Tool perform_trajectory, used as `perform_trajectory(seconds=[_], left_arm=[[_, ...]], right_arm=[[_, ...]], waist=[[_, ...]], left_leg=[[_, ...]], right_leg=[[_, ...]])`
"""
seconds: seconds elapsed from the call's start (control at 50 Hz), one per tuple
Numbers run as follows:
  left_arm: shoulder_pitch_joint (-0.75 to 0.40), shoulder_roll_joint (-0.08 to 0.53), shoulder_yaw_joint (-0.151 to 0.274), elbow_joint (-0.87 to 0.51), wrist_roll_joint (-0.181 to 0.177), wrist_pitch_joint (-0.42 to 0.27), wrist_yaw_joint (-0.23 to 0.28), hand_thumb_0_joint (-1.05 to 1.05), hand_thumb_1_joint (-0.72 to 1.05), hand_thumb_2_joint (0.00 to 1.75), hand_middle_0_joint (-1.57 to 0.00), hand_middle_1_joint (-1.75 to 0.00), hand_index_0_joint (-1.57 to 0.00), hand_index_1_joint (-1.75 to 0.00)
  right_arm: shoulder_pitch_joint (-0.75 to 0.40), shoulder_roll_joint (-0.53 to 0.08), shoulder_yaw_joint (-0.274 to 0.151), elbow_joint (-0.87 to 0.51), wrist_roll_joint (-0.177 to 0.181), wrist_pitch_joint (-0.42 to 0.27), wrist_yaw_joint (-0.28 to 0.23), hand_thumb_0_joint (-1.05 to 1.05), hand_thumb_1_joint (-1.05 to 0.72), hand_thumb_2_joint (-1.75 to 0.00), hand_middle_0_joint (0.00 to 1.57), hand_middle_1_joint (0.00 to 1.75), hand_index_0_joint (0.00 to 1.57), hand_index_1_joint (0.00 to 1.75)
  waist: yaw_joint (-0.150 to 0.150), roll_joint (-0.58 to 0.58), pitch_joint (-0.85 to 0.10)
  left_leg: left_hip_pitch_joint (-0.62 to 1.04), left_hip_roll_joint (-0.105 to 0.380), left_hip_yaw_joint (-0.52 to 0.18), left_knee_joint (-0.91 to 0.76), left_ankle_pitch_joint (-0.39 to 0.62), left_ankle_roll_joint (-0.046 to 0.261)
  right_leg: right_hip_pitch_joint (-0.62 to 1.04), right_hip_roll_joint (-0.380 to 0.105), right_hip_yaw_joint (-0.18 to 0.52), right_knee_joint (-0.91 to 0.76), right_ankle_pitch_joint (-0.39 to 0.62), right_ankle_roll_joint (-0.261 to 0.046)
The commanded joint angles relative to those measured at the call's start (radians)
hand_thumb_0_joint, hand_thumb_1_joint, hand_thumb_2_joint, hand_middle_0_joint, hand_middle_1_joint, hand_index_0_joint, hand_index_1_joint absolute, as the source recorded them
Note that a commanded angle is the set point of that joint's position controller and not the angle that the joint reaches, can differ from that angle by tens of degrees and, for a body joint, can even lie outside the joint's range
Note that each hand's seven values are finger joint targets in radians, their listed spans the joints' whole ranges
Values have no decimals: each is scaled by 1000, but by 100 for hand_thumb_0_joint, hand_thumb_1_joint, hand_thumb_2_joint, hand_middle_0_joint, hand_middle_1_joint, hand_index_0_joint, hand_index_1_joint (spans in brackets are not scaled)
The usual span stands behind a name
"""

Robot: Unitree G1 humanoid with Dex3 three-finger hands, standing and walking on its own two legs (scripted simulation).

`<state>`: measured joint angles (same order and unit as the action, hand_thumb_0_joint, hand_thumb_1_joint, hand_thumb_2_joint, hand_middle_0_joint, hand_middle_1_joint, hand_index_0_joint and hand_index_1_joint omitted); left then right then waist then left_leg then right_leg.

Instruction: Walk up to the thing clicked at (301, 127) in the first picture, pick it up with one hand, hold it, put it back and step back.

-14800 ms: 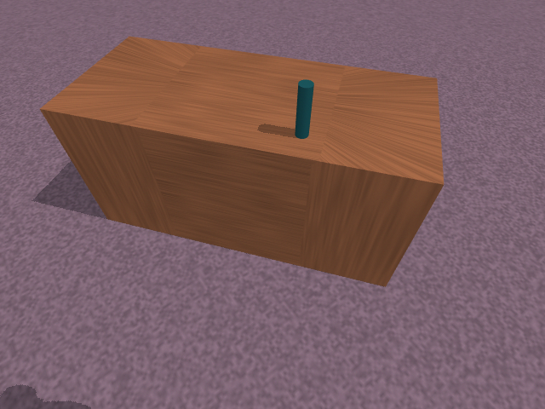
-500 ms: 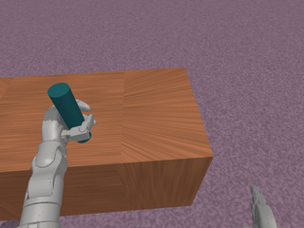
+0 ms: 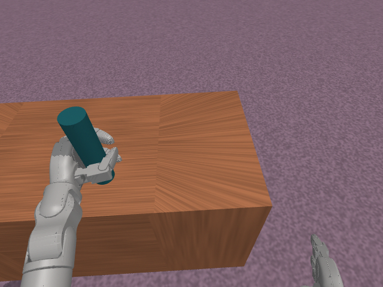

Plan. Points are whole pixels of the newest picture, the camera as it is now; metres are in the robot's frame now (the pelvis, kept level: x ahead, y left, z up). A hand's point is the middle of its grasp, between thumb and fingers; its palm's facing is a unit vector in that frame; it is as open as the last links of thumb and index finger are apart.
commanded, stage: hold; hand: left
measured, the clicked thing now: (90, 150) +0.33 +0.18 +0.16
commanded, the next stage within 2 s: none
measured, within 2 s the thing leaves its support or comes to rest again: neither
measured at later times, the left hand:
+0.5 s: hand (100, 159) +0.32 +0.17 +0.14, palm faces +0.10 -1.00 -0.01, open 5.2 cm
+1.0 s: hand (99, 165) +0.31 +0.17 +0.14, palm faces +0.09 -1.00 -0.01, open 5.2 cm
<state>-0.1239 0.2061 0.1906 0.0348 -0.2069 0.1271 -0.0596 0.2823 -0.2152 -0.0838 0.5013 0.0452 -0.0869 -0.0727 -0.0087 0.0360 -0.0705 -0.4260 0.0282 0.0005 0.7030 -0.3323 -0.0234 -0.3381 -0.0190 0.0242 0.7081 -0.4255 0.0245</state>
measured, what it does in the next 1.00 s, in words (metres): stands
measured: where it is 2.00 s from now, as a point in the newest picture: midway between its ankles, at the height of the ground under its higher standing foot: outside the picture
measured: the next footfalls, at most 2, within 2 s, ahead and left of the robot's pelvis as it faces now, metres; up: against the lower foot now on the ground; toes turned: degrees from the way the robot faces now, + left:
none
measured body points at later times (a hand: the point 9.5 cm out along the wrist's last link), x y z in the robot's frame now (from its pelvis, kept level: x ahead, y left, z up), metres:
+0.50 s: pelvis +0.00 +0.00 +0.01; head +0.00 -0.02 +0.46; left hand +0.31 +0.22 +0.14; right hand +0.16 -0.26 -0.07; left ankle +0.02 +0.14 -0.72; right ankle -0.04 -0.13 -0.72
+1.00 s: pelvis -0.01 +0.00 +0.01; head -0.01 -0.01 +0.46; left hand +0.30 +0.22 +0.14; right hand +0.15 -0.26 -0.07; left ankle +0.02 +0.14 -0.72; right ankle -0.04 -0.13 -0.72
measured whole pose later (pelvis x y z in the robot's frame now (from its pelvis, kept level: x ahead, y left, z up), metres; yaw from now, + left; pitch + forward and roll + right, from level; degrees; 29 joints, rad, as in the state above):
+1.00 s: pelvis -0.01 +0.00 +0.01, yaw +0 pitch +1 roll +0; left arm -0.08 0.19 0.19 -0.02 -0.20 0.17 -0.06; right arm 0.27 -0.22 -0.09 0.58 0.03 -0.15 -0.06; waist -0.01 0.04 -0.04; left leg -0.35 0.02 0.00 0.62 -0.28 -0.02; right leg -0.26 -0.02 0.02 0.62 -0.37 0.03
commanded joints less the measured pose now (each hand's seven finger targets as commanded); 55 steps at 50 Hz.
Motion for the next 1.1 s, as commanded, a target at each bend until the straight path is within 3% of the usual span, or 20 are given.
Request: perform_trajectory(seconds=[0.0,0.12,0.14,0.2,0.22,0.28,0.4,0.52,0.6,0.64,0.7,0.72,0.74,0.76,0.78,0.84,0.9,0.96,1.04,1.08], left_arm=[[-303,173,80,-300,-8,-68,7,0,64,130,-143,-147,-145,-146],[-307,163,79,-345,-12,-46,6,0,63,132,-143,-149,-145,-147],[-291,132,50,-342,-13,-39,2,0,63,132,-143,-149,-145,-147],[-303,118,34,-347,-10,-27,1,0,64,133,-144,-150,-146,-148],[-302,153,66,-357,-13,-23,3,0,64,133,-144,-149,-146,-148],[-304,135,53,-330,-10,-9,-1,0,66,132,-143,-148,-146,-147],[-306,159,90,-314,-12,-20,5,0,69,133,-144,-150,-147,-148],[-305,147,75,-394,-10,-46,6,0,65,131,-142,-148,-145,-146],[-305,172,94,-315,0,-35,14,0,62,131,-140,-146,-142,-145],[-332,170,92,-277,-5,-27,9,0,63,131,-141,-147,-143,-146],[-323,153,72,-261,-9,-12,-8,0,68,132,-140,-146,-143,-144],[-307,147,67,-234,-8,-9,-11,0,69,131,-140,-146,-143,-144],[-329,149,63,-270,-10,-12,-17,0,68,131,-142,-147,-144,-145],[-308,137,58,-252,-12,-13,-19,0,68,131,-142,-147,-145,-145],[-311,137,55,-282,-13,-16,-22,0,67,130,-140,-146,-143,-144],[-320,136,62,-311,-19,-35,-21,0,66,131,-140,-146,-143,-144],[-348,163,76,-367,-9,-57,3,0,64,129,-138,-144,-141,-143],[-348,170,87,-371,2,-68,26,0,65,131,-137,-144,-139,-143],[-351,159,81,-336,3,-69,30,0,67,132,-138,-145,-140,-144],[-337,157,76,-269,2,-58,20,0,68,133,-139,-146,-141,-145]], right_arm=[[-61,-130,-60,-167,-5,-60,-5,0,54,-5,5,5,5,5],[-71,-117,-47,-152,-6,-74,1,0,54,-5,5,5,5,5],[-83,-104,-41,-139,-6,-76,1,0,54,-5,5,5,5,5],[-112,-106,-36,-154,-8,-89,3,0,54,-5,5,5,5,5],[-91,-121,-50,-143,-7,-86,-1,0,54,-5,5,5,5,5],[-71,-125,-56,-114,-10,-91,2,0,54,-5,5,5,5,5],[-80,-147,-74,-130,-11,-97,8,0,54,-5,5,5,5,5],[-129,-88,-24,-137,-14,-109,9,0,54,-5,5,5,5,5],[-149,-122,-52,-99,-15,-108,1,0,54,-5,5,5,5,5],[-126,-141,-70,-69,-16,-105,-3,0,54,-5,5,5,5,5],[-99,-110,-49,-36,-13,-105,1,0,55,-5,5,5,5,5],[-127,-144,-68,-80,-13,-113,0,0,55,-5,5,5,5,5],[-86,-105,-39,-50,-12,-110,5,0,55,-5,5,5,5,5],[-112,-136,-60,-102,-11,-116,5,0,55,-5,5,5,5,5],[-94,-110,-38,-72,-11,-114,10,0,55,-5,5,5,5,5],[-99,-136,-56,-105,-14,-122,8,0,55,-5,5,5,5,5],[-127,-138,-60,-98,-13,-124,4,0,55,-5,5,5,5,5],[-148,-136,-62,-100,-17,-127,-4,0,55,-5,5,5,5,5],[-154,-114,-45,-76,-19,-127,-7,0,55,-5,5,5,5,5],[-154,-140,-66,-73,-18,-122,-8,0,55,-5,5,5,5,5]], waist=[[0,-30,-238],[3,-27,-206],[0,-33,-208],[-8,-33,-203],[-4,-18,-215],[-13,-21,-196],[-1,-43,-193],[14,-18,-260],[1,-35,-167],[-14,-35,-157],[-10,-26,-134],[-20,-57,-126],[-9,-42,-154],[-19,-60,-164],[1,-42,-165],[-9,-58,-200],[7,1,-210],[0,-4,-217],[2,-8,-199],[-9,-34,-151]], left_leg=[[220,-16,26,-59,327,37],[232,-13,17,-83,308,35],[235,-15,17,-83,309,36],[240,-15,18,-92,294,34],[246,-19,21,-88,304,37],[255,-14,17,-96,306,36],[247,-11,10,-119,280,32],[275,-17,17,-95,360,38],[235,-23,20,-120,267,36],[243,-21,19,-135,234,36],[238,-20,19,-150,198,35],[236,-18,18,-157,177,35],[249,-20,17,-153,201,38],[257,-17,18,-152,213,37],[254,-19,16,-153,219,35],[274,-19,15,-153,222,36],[280,-22,18,-145,254,30],[282,-20,18,-137,279,31],[278,-11,7,-157,241,26],[260,-10,7,-171,207,29]], right_leg=[[6,19,-47,-114,413,2],[1,22,-56,-126,379,-1],[-2,20,-55,-131,383,0],[-3,20,-56,-134,370,-1],[4,17,-52,-142,382,0],[0,20,-56,-141,382,-1],[18,24,-63,-151,348,-6],[57,16,-52,-149,432,2],[27,12,-47,-173,358,1],[13,13,-49,-184,327,-3],[-9,19,-57,-199,280,-9],[-13,21,-60,-201,260,-8],[4,20,-61,-200,281,-9],[3,22,-62,-194,291,-9],[7,23,-65,-192,291,-10],[19,23,-62,-193,295,-7],[25,18,-55,-188,322,-10],[48,18,-50,-184,356,-7],[46,26,-59,-188,308,-13],[30,28,-61,-203,279,-12]])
